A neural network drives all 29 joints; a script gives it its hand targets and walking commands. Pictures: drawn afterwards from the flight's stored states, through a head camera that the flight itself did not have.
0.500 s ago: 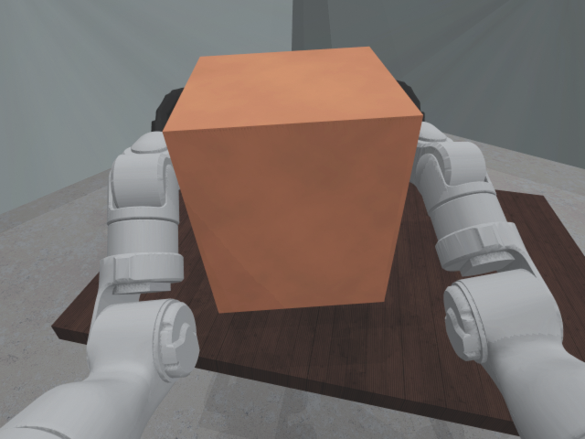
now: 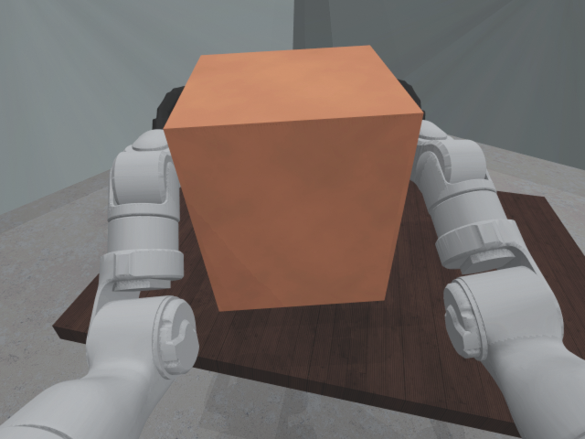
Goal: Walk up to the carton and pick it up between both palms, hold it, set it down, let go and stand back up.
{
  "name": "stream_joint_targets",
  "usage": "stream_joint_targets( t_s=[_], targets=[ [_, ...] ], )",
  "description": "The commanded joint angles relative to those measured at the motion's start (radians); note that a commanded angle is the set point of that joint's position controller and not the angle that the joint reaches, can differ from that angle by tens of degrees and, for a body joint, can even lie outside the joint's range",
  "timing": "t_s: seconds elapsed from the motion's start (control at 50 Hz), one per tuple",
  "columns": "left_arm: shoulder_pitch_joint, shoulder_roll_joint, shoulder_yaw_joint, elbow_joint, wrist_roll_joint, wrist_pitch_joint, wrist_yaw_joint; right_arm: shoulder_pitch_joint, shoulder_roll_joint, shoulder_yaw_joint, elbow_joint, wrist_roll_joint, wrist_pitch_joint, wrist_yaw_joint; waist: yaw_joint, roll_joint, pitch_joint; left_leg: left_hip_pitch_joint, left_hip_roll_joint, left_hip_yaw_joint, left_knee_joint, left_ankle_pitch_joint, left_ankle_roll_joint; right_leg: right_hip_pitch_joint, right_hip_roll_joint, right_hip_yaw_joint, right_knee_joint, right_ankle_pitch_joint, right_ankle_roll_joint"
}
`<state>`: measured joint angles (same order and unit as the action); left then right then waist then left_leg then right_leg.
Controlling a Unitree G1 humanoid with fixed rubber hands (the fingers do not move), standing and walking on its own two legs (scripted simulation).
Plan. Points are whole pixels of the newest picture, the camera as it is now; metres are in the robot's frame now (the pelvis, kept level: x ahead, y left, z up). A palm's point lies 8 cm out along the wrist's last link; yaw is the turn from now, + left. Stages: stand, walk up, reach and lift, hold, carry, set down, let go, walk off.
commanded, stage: hold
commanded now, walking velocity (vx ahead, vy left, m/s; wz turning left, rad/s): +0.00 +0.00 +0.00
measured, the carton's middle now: (293, 179) +0.34 -0.01 +0.25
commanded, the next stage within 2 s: none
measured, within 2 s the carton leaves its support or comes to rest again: neither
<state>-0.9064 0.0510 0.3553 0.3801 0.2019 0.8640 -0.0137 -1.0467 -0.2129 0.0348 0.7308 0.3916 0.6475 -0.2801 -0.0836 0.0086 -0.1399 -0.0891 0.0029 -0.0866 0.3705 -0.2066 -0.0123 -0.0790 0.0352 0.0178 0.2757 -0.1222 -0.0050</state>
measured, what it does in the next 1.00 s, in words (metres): stands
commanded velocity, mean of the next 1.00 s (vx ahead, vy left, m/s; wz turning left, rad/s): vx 0.00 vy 0.00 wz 0.00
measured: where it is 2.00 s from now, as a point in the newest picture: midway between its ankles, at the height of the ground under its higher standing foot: outside the picture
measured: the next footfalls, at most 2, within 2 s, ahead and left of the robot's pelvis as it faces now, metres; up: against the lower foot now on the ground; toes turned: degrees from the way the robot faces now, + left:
none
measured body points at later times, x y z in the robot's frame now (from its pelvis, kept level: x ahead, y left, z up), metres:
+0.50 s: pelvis +0.00 +0.00 +0.00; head -0.08 +0.01 +0.44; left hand +0.39 +0.14 +0.28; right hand +0.39 -0.16 +0.29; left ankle +0.00 +0.13 -0.75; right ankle +0.02 -0.12 -0.75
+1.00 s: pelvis +0.00 +0.00 +0.00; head -0.09 +0.01 +0.44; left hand +0.39 +0.14 +0.28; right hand +0.38 -0.16 +0.29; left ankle +0.00 +0.13 -0.75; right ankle +0.02 -0.12 -0.75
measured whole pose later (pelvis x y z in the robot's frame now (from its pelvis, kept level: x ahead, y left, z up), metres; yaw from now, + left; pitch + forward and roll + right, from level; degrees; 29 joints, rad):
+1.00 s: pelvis +0.00 +0.00 +0.00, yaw +0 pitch -4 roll -1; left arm -0.90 0.05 0.35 0.37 0.20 0.87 -0.01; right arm -1.03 -0.21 0.03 0.72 0.39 0.66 -0.28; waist -0.08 0.01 -0.14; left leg -0.09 0.00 -0.09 0.37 -0.21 -0.01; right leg -0.08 0.04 0.03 0.28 -0.12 0.00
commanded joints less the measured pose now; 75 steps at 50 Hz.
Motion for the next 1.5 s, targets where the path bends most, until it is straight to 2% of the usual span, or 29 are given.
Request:
stream_joint_targets(
  t_s=[0.0,0.06,0.24,0.32,0.44,0.54,0.62,0.7,0.72,0.84,0.92,0.98,1.0,1.04,1.14,1.24,1.36,1.46,1.48],
  targets=[
    [-0.778,-0.544,-0.394,-0.155,-0.153,-0.076,-0.143,-0.787,0.71,0.219,-0.381,0.172,-0.024,0.129,-0.008,0.004,-0.371,-0.02,-0.049,0.04,-0.04,0.238,-0.028,0.231,0.034,0.004,0.021,0.253,0.045],
    [-0.785,-0.549,-0.4,-0.16,-0.155,-0.074,-0.146,-0.787,0.714,0.217,-0.39,0.167,-0.024,0.13,-0.005,0.006,-0.359,-0.031,-0.049,0.038,-0.05,0.203,-0.026,0.222,0.032,0.003,0.015,0.21,0.044],
    [-0.827,-0.571,-0.432,-0.178,-0.175,-0.081,-0.131,-0.799,0.718,0.203,-0.38,0.16,-0.028,0.142,-0.012,0.038,-0.386,-0.022,-0.038,0.034,-0.044,0.213,-0.033,0.208,0.04,-0.002,0.02,0.184,0.032],
    [-0.803,-0.557,-0.413,-0.175,-0.169,-0.077,-0.132,-0.788,0.717,0.216,-0.388,0.17,-0.022,0.138,-0.006,0.018,-0.39,-0.022,-0.048,0.035,-0.037,0.234,-0.03,0.227,0.036,0.004,0.022,0.233,0.041],
    [-0.789,-0.555,-0.407,-0.143,-0.154,-0.074,-0.141,-0.791,0.709,0.209,-0.366,0.162,-0.024,0.138,-0.006,0.015,-0.355,-0.025,-0.042,0.036,-0.05,0.214,-0.029,0.208,0.037,0.001,0.014,0.197,0.036],
    [-0.788,-0.557,-0.418,-0.186,-0.166,-0.075,-0.141,-0.791,0.718,0.23,-0.413,0.177,-0.023,0.131,-0.006,0.004,-0.392,-0.006,-0.048,0.036,-0.031,0.258,-0.029,0.228,0.038,0.005,0.021,0.261,0.043],
    [-0.787,-0.557,-0.413,-0.173,-0.157,-0.071,-0.143,-0.784,0.71,0.219,-0.399,0.171,-0.02,0.131,-0.008,0.019,-0.361,-0.009,-0.048,0.039,-0.044,0.226,-0.03,0.202,0.035,0.003,0.011,0.213,0.041],
    [-0.809,-0.559,-0.429,-0.192,-0.174,-0.076,-0.136,-0.785,0.719,0.221,-0.403,0.175,-0.021,0.133,-0.013,0.03,-0.398,-0.009,-0.05,0.04,-0.034,0.24,-0.031,0.22,0.035,0.007,0.022,0.241,0.04],
    [-0.802,-0.562,-0.43,-0.202,-0.173,-0.078,-0.134,-0.785,0.728,0.231,-0.423,0.178,-0.023,0.132,-0.009,0.016,-0.411,-0.004,-0.05,0.038,-0.032,0.247,-0.028,0.225,0.037,0.007,0.025,0.251,0.045],
    [-0.805,-0.559,-0.415,-0.153,-0.164,-0.076,-0.138,-0.784,0.712,0.206,-0.358,0.16,-0.021,0.141,-0.005,0.018,-0.343,-0.03,-0.039,0.035,-0.057,0.187,-0.025,0.194,0.035,0.004,0.011,0.172,0.038],
    [-0.812,-0.566,-0.419,-0.164,-0.168,-0.082,-0.135,-0.795,0.717,0.212,-0.383,0.165,-0.024,0.14,-0.007,0.022,-0.381,-0.018,-0.042,0.037,-0.044,0.222,-0.028,0.212,0.036,0.005,0.019,0.209,0.039],
    [-0.807,-0.564,-0.418,-0.145,-0.166,-0.077,-0.134,-0.802,0.711,0.207,-0.37,0.164,-0.023,0.142,-0.009,0.03,-0.365,-0.023,-0.043,0.032,-0.047,0.206,-0.03,0.198,0.036,0.005,0.013,0.188,0.036],
    [-0.795,-0.562,-0.405,-0.136,-0.16,-0.077,-0.134,-0.79,0.714,0.207,-0.359,0.157,-0.019,0.141,-0.006,0.008,-0.349,-0.028,-0.041,0.031,-0.048,0.198,-0.026,0.192,0.033,0.007,0.01,0.185,0.038],
    [-0.815,-0.568,-0.413,-0.153,-0.168,-0.08,-0.135,-0.794,0.715,0.205,-0.362,0.16,-0.022,0.142,-0.012,0.021,-0.37,-0.026,-0.042,0.036,-0.049,0.197,-0.027,0.203,0.035,0.005,0.013,0.182,0.037],
    [-0.796,-0.557,-0.408,-0.156,-0.17,-0.083,-0.134,-0.806,0.725,0.222,-0.4,0.173,-0.027,0.138,0.004,0.003,-0.397,-0.015,-0.048,0.036,-0.038,0.234,-0.024,0.216,0.035,0.006,0.019,0.233,0.045],
    [-0.812,-0.557,-0.409,-0.157,-0.165,-0.078,-0.136,-0.793,0.709,0.201,-0.365,0.17,-0.022,0.135,-0.008,0.031,-0.374,-0.014,-0.046,0.036,-0.044,0.209,-0.03,0.204,0.034,0.008,0.012,0.198,0.04],
    [-0.81,-0.564,-0.415,-0.166,-0.167,-0.079,-0.135,-0.796,0.713,0.203,-0.384,0.167,-0.025,0.138,-0.008,0.03,-0.381,-0.014,-0.043,0.037,-0.04,0.227,-0.03,0.211,0.035,0.007,0.017,0.217,0.038],
    [-0.82,-0.561,-0.413,-0.146,-0.168,-0.082,-0.134,-0.798,0.717,0.198,-0.359,0.158,-0.023,0.142,-0.009,0.018,-0.361,-0.034,-0.043,0.036,-0.052,0.185,-0.026,0.194,0.033,0.006,0.012,0.176,0.038],
    [-0.816,-0.555,-0.396,-0.128,-0.162,-0.081,-0.135,-0.805,0.718,0.203,-0.352,0.16,-0.022,0.142,0.002,0.007,-0.352,-0.038,-0.044,0.035,-0.055,0.168,-0.02,0.19,0.031,0.007,0.01,0.166,0.041]
  ],
)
